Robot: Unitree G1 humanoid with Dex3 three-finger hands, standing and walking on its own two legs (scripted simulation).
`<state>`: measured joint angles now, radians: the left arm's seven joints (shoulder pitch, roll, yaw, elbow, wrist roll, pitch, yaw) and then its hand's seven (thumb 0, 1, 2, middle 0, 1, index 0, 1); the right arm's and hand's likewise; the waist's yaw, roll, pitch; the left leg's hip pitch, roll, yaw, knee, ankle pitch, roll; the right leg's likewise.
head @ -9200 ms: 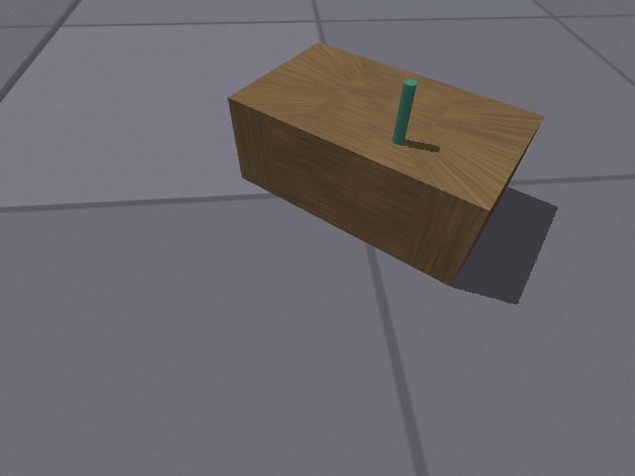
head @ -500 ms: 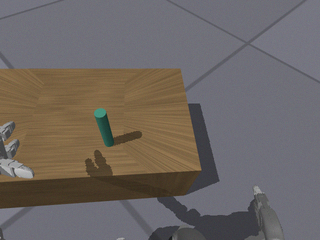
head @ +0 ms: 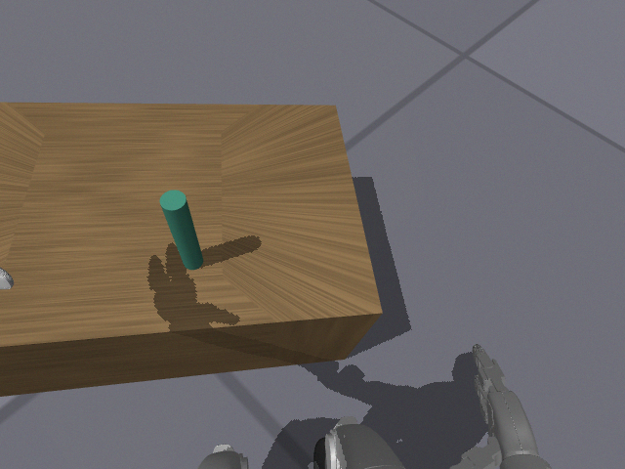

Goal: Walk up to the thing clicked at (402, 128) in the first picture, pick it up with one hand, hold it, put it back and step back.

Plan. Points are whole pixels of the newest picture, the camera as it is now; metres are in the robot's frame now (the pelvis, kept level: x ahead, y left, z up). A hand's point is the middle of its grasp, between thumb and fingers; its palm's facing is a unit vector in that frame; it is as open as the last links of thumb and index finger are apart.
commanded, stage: go down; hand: left
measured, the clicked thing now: (184, 234) +0.53 +0.17 -0.19
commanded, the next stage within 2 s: approach in 0.50 s
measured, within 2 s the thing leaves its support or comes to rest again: neither
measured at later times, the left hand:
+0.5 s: hand out of the picture +0.43 +0.34 +0.05, palm faces +0.15 -0.99 -0.05, open 17.5 cm
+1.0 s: hand (66, 224) +0.47 +0.30 -0.04, palm faces +0.12 -0.99 +0.06, open 17.7 cm
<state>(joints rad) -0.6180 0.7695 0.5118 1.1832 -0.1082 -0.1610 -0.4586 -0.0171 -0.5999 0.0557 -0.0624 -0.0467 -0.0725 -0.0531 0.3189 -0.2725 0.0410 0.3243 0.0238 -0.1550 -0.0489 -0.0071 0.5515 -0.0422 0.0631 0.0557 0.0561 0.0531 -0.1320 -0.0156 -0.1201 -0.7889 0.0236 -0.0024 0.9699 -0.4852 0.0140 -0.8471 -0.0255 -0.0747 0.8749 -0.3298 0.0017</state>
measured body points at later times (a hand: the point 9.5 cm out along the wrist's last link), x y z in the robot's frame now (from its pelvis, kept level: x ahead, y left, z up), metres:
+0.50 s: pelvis +0.01 +0.01 +0.00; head +0.10 +0.04 +0.43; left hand +0.42 +0.39 +0.06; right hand +0.16 -0.26 -0.04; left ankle -0.02 +0.10 -0.68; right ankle +0.05 -0.13 -0.68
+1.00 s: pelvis -0.02 +0.00 -0.05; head +0.14 +0.06 +0.36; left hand +0.45 +0.35 -0.04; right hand +0.15 -0.26 -0.04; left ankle -0.02 +0.10 -0.68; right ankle +0.05 -0.13 -0.68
